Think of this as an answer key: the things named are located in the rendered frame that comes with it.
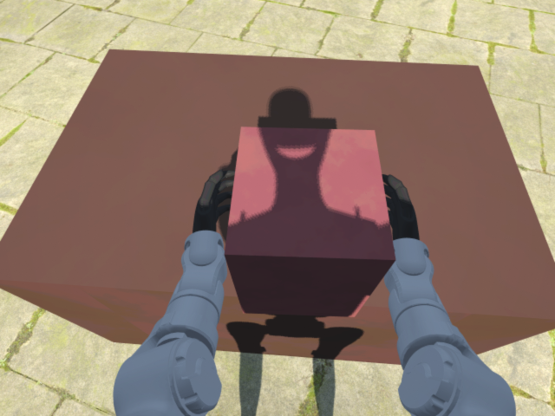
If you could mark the right robot forearm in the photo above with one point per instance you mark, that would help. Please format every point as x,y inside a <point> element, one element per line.
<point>417,312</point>

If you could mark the left robot forearm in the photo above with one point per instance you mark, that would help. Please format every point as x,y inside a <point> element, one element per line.
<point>195,307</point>

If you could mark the carton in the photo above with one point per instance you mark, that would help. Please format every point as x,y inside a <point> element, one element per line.
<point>308,230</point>

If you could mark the robot right upper arm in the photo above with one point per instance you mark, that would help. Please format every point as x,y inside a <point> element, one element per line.
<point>438,381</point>

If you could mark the robot left hand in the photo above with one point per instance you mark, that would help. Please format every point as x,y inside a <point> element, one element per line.
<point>207,211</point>

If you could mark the robot left upper arm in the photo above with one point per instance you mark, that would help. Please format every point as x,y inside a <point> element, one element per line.
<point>178,378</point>

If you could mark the pedestal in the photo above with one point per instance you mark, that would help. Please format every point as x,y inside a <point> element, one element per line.
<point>99,237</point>

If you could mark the robot right hand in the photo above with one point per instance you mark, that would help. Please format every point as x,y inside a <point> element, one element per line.
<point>402,216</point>

